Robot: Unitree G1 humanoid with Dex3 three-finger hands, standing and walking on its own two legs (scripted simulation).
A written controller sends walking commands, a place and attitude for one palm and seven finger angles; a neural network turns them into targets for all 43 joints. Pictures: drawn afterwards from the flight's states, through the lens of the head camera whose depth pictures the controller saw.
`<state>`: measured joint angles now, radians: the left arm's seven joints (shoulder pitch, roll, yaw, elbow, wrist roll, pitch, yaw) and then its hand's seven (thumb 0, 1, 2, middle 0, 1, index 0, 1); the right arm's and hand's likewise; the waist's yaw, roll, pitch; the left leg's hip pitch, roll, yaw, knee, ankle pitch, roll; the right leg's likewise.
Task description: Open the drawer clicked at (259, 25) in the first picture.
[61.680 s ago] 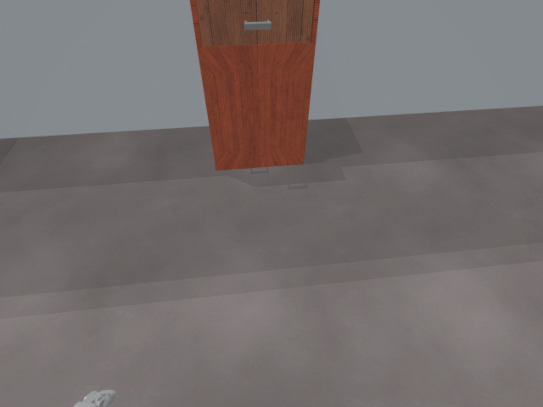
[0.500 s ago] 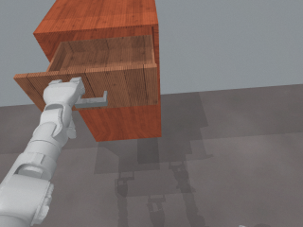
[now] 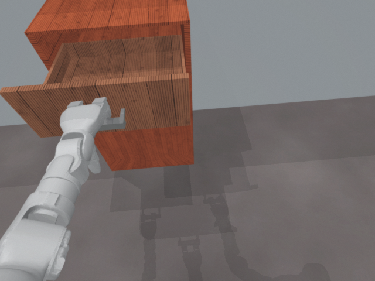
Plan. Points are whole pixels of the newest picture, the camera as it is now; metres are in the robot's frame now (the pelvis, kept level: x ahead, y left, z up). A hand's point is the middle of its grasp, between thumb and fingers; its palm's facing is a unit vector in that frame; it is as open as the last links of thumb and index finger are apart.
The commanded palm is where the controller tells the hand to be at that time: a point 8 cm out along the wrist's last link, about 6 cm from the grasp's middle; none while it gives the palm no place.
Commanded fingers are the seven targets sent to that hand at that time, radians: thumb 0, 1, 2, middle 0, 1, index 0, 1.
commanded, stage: lower the fingers behind the handle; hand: left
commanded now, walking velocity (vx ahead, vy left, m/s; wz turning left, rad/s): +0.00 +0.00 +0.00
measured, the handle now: (105, 118) +0.51 +0.23 +0.02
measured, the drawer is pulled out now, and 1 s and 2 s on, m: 0.26 0.26 0.26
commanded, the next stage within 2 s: lift the fingers back up to retry in 1.18 s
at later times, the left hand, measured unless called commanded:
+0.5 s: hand (102, 135) +0.44 +0.21 +0.04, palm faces -0.02 +0.00 -1.00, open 13.8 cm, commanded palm +0.41 +0.21 +0.08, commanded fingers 0.00 -0.50 0.30 -0.30 -1.20 -0.30 -1.20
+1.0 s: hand (102, 137) +0.44 +0.21 +0.03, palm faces +0.03 +0.00 -1.00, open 14.1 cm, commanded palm +0.41 +0.22 +0.06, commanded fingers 0.00 -0.50 0.30 -0.30 -1.20 -0.30 -1.20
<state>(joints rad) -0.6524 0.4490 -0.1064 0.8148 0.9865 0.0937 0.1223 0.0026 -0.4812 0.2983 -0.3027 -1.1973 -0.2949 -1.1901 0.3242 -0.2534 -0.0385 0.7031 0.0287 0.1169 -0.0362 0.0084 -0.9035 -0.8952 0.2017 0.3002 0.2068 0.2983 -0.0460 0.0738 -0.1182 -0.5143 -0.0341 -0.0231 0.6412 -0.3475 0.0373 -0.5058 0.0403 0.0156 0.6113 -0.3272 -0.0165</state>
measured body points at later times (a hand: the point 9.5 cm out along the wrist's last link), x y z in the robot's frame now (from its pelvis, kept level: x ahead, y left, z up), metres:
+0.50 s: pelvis -0.01 +0.00 -0.01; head +0.05 -0.01 +0.44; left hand +0.44 +0.21 +0.09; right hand +0.05 -0.26 -0.15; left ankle -0.03 +0.10 -0.72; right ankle -0.03 -0.11 -0.72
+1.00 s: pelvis -0.02 +0.00 -0.02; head +0.04 +0.00 +0.43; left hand +0.43 +0.21 +0.09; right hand +0.02 -0.27 -0.15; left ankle -0.03 +0.10 -0.72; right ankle -0.03 -0.11 -0.72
